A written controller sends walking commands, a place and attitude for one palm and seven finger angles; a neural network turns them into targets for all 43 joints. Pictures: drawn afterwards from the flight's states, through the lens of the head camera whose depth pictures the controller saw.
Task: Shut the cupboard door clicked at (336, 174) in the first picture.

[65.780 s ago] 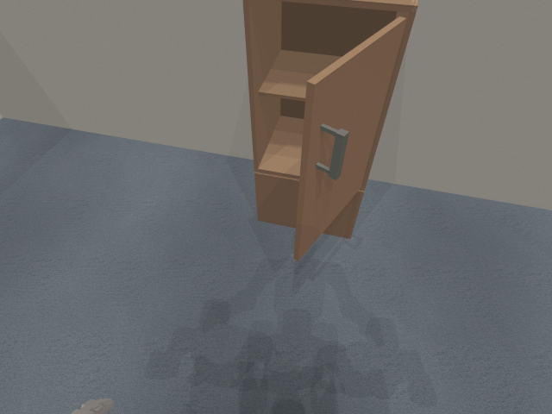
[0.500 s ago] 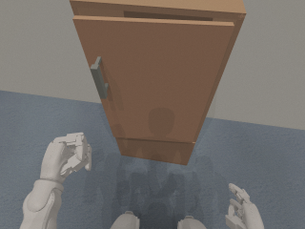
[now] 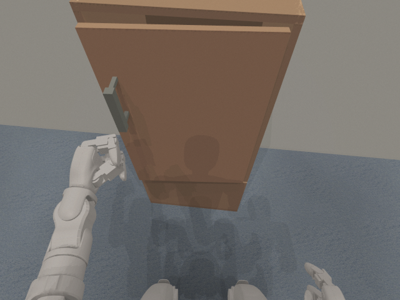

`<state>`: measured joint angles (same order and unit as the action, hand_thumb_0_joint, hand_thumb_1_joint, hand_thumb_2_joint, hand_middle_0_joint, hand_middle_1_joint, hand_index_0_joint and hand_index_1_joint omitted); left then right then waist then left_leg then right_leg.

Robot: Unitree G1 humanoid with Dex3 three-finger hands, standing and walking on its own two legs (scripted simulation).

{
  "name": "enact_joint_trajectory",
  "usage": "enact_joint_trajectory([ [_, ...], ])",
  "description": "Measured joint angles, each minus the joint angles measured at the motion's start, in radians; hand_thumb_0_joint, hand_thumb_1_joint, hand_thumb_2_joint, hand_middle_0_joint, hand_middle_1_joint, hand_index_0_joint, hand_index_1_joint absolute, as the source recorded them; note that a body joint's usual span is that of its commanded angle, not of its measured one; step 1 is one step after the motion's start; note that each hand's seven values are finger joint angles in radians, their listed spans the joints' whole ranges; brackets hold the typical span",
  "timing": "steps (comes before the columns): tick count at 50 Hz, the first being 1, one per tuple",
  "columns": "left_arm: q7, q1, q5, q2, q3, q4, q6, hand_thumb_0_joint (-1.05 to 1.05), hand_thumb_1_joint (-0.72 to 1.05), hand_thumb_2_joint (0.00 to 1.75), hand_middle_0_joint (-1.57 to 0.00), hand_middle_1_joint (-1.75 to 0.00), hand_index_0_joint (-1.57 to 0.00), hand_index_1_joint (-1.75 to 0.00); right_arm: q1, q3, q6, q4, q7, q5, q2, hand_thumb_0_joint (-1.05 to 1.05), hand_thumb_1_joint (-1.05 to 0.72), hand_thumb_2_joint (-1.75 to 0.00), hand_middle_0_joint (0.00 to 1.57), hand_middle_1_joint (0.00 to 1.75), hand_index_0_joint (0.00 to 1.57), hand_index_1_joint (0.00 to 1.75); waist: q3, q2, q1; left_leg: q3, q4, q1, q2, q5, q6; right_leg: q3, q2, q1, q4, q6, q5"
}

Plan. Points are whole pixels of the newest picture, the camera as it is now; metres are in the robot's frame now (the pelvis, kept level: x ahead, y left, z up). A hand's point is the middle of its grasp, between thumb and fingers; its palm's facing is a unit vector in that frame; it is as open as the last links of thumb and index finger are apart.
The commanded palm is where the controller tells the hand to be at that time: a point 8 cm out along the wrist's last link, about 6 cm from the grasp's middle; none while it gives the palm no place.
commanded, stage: bring the fist close to the handle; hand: left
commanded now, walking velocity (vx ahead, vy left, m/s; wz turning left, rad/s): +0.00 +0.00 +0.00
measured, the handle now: (118, 105) +0.52 +0.21 +0.06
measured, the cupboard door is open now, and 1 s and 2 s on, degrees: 4 4 0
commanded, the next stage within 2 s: push the door shut along its arc in 0.68 s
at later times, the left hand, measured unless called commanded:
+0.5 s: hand (131, 136) +0.43 +0.16 +0.06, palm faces -0.01 -1.00 -0.02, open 3.1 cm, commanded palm +0.40 +0.22 +0.07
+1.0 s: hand (129, 131) +0.44 +0.17 +0.06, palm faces -0.05 -1.00 -0.03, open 3.1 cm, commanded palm +0.43 +0.22 +0.07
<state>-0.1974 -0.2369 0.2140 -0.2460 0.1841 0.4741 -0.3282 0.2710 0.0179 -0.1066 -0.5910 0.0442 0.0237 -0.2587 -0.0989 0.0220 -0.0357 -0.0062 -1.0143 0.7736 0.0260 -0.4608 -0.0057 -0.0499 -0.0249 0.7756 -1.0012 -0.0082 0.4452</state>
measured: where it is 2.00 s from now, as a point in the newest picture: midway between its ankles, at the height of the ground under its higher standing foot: outside the picture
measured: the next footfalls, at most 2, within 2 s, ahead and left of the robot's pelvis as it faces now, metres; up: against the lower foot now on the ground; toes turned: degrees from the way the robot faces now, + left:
none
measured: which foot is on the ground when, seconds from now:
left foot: down 0.00-1.00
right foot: down 0.00-1.00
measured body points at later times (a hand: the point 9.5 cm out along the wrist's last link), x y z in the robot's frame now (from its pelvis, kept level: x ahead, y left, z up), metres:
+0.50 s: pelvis +0.00 +0.00 +0.00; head +0.08 +0.00 +0.44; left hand +0.42 +0.22 +0.07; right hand +0.06 -0.26 -0.12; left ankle +0.02 +0.12 -0.67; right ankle +0.03 -0.12 -0.67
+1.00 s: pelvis -0.01 +0.01 -0.01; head +0.08 +0.01 +0.43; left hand +0.44 +0.22 +0.07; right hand +0.08 -0.26 -0.12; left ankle +0.02 +0.12 -0.67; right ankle +0.03 -0.12 -0.67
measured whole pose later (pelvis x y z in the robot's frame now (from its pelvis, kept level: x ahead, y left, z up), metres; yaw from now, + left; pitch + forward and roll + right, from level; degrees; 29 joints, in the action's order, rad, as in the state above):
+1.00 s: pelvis -0.01 +0.01 -0.01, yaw -1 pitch +16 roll -1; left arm -0.23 -0.69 0.15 -0.34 0.27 1.00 -0.42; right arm 0.28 0.02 -0.03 -0.62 0.03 0.01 -0.26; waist -0.10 0.01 -0.09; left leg -0.01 -1.05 0.88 0.03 -0.45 0.00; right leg -0.05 -0.02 0.88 -1.02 0.00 0.43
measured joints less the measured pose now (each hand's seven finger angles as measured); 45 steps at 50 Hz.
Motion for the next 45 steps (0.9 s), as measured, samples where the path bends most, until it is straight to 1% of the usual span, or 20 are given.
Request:
enact_joint_trajectory([
  [7, -0.004, -0.144, -0.011, -0.029, 0.034, 0.160, -0.018, 0.02, 0.90, 0.90, -1.30, -1.50, -1.30, -1.50, 0.004, -0.001, 0.017, -0.013, -0.001, 0.000, 0.000, 0.01, -0.91, -0.90, 0.21, 0.30, 0.20, 0.30, 0.002, -0.003, -0.014, 0.001, -0.003, 0.024, 0.003, 0.005, 0.000, 0.000, 0.003, 0.023, 0.000, -0.001, -0.007],
  [12, -0.001, -0.248, -0.025, -0.037, 0.035, 0.264, -0.037, 0.02, 0.90, 0.90, -1.30, -1.50, -1.30, -1.50, 0.018, -0.005, 0.027, -0.028, -0.006, -0.002, -0.002, 0.01, -0.91, -0.90, 0.21, 0.30, 0.20, 0.30, -0.002, -0.001, -0.022, 0.002, -0.012, 0.050, 0.002, 0.005, 0.001, -0.002, 0.002, 0.047, -0.006, 0.000, -0.009],
  [17, 0.013, -0.348, -0.049, -0.046, 0.067, 0.371, -0.044, 0.02, 0.90, 0.90, -1.30, -1.50, -1.30, -1.50, 0.029, -0.006, 0.044, -0.038, -0.013, -0.010, -0.001, 0.01, -0.91, -0.90, 0.21, 0.30, 0.20, 0.30, -0.005, -0.002, -0.041, -0.003, -0.024, 0.081, 0.004, 0.004, 0.003, 0.004, 0.004, 0.080, -0.016, 0.001, -0.011],
  [19, 0.016, -0.349, -0.052, -0.049, 0.080, 0.373, -0.052, 0.02, 0.90, 0.90, -1.30, -1.50, -1.30, -1.50, 0.041, -0.010, 0.053, -0.033, -0.019, -0.012, 0.000, 0.01, -0.91, -0.90, 0.21, 0.30, 0.20, 0.30, -0.010, 0.001, -0.047, -0.010, -0.022, 0.084, 0.008, 0.003, 0.004, 0.011, 0.008, 0.087, -0.015, 0.002, -0.013],
  [24, 0.014, -0.315, -0.050, -0.046, 0.098, 0.367, -0.065, 0.02, 0.90, 0.90, -1.30, -1.50, -1.30, -1.50, 0.073, -0.013, 0.076, -0.025, -0.029, -0.011, 0.001, 0.01, -0.91, -0.90, 0.21, 0.30, 0.20, 0.30, -0.012, 0.003, -0.048, -0.026, -0.004, 0.067, 0.011, 0.004, 0.008, 0.027, 0.012, 0.078, -0.002, 0.006, -0.018],
  [30, 0.023, -0.272, -0.049, -0.036, 0.088, 0.343, -0.086, 0.02, 0.90, 0.90, -1.30, -1.50, -1.30, -1.50, 0.086, -0.015, 0.084, -0.030, -0.028, -0.010, 0.004, 0.01, -0.91, -0.90, 0.21, 0.30, 0.20, 0.30, -0.007, 0.002, -0.043, -0.024, 0.009, 0.050, 0.011, 0.009, 0.008, 0.024, 0.012, 0.058, 0.015, 0.007, -0.023],
  [35, 0.024, -0.288, -0.052, -0.036, 0.077, 0.354, -0.098, 0.02, 0.90, 0.90, -1.30, -1.50, -1.30, -1.50, 0.066, -0.016, 0.082, -0.039, -0.025, -0.011, 0.003, 0.01, -0.91, -0.90, 0.21, 0.30, 0.20, 0.30, -0.005, -0.002, -0.041, -0.015, 0.003, 0.054, 0.009, 0.010, 0.008, 0.016, 0.010, 0.056, 0.014, 0.006, -0.024],
  [41, 0.018, -0.324, -0.054, -0.038, 0.067, 0.390, -0.093, 0.02, 0.90, 0.90, -1.30, -1.50, -1.30, -1.50, 0.038, -0.014, 0.081, -0.029, -0.024, -0.010, 0.000, 0.01, -0.91, -0.90, 0.21, 0.30, 0.20, 0.30, -0.006, -0.003, -0.040, -0.012, -0.002, 0.059, 0.006, 0.011, 0.009, 0.013, 0.008, 0.059, 0.011, 0.007, -0.025],
  [45, 0.004, -0.364, -0.063, -0.053, 0.072, 0.442, -0.093, 0.02, 0.90, 0.90, -1.30, -1.50, -1.31, -1.50, 0.023, -0.007, 0.079, -0.021, -0.021, -0.010, 0.000, 0.01, -0.91, -0.90, 0.21, 0.30, 0.20, 0.30, -0.005, -0.005, -0.044, -0.010, -0.008, 0.068, 0.004, 0.012, 0.010, 0.011, 0.006, 0.067, 0.005, 0.008, -0.024],
])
